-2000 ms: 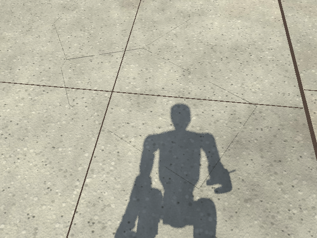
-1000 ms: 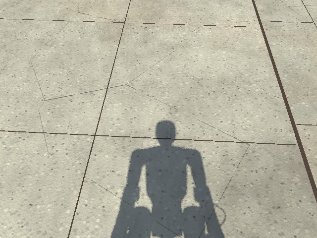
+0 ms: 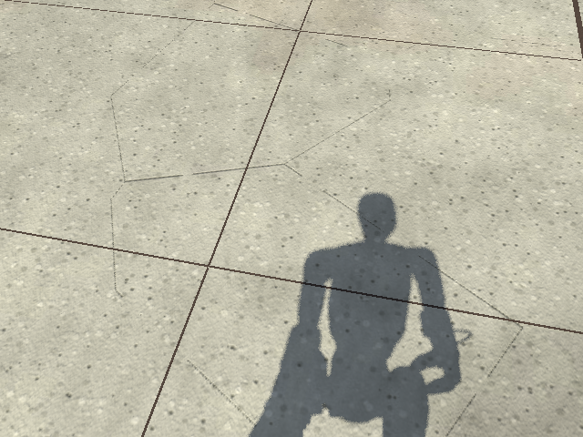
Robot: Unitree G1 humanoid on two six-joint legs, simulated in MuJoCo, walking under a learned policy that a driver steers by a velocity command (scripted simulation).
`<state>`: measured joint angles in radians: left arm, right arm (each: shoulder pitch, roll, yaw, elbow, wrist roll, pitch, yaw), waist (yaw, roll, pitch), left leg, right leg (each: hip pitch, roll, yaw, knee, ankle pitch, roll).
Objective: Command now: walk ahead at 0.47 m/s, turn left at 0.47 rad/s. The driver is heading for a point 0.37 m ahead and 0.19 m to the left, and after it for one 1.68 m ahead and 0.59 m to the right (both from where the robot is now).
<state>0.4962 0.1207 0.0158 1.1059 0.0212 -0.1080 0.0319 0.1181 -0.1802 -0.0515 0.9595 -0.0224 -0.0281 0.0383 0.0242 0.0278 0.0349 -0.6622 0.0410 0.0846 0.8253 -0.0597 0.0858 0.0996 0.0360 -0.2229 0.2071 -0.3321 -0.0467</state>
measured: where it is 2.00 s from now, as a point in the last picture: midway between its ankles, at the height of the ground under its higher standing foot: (329, 403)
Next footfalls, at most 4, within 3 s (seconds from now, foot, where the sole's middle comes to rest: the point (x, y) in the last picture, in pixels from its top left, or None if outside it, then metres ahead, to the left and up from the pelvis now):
0.14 left None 0.24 0.06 -0.77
0.64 right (326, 430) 0.49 -0.01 -0.77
1.22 left None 0.45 0.17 -0.77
1.82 right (378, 418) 0.52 -0.13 -0.77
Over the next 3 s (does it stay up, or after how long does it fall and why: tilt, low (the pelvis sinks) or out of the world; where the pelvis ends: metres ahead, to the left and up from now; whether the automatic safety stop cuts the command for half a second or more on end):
stays up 0.94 -0.46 0.00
